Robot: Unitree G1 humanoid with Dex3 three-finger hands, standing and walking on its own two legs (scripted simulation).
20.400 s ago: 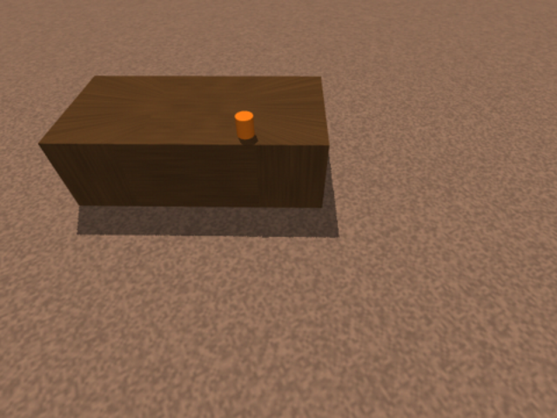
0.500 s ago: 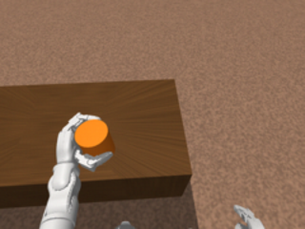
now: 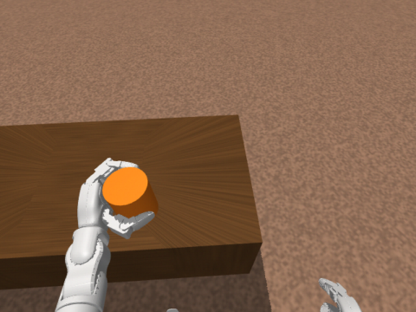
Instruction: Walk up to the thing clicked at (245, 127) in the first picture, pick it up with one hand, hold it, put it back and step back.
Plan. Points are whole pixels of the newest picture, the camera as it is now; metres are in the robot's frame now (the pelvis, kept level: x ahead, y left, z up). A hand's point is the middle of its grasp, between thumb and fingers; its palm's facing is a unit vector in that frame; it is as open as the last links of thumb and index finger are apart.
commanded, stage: hold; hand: left
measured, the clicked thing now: (132, 198) +0.33 +0.16 +0.06
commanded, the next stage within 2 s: crouch in 2.00 s
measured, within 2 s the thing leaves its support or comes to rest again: neither
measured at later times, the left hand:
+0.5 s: hand (125, 198) +0.32 +0.17 +0.06, palm faces +0.07 -1.00 +0.01, open 11.0 cm
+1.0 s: hand (125, 200) +0.32 +0.17 +0.06, palm faces +0.07 -1.00 +0.02, open 11.0 cm
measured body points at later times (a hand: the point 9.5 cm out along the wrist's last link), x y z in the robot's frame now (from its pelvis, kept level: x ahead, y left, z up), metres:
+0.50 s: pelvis +0.00 +0.00 +0.00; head +0.04 +0.00 +0.45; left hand +0.31 +0.22 +0.06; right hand +0.14 -0.24 -0.10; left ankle +0.04 +0.14 -0.70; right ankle -0.01 -0.13 -0.70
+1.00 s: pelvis +0.00 +0.00 +0.00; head +0.03 +0.01 +0.45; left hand +0.31 +0.22 +0.06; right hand +0.13 -0.24 -0.10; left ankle +0.04 +0.14 -0.70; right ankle -0.01 -0.13 -0.70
